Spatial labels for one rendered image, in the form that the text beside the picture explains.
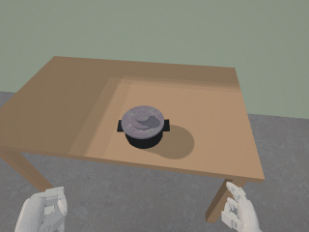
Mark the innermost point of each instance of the knob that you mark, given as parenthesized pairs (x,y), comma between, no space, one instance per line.
(142,116)

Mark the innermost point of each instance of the right robot hand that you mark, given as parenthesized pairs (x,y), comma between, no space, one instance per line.
(244,213)

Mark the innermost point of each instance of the left robot hand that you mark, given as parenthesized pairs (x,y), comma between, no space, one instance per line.
(34,212)

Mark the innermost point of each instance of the table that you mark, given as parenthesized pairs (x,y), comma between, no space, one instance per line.
(72,106)

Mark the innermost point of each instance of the lid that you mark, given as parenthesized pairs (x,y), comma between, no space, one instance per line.
(142,130)

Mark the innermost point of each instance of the pot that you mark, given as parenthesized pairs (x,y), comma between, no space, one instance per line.
(147,142)

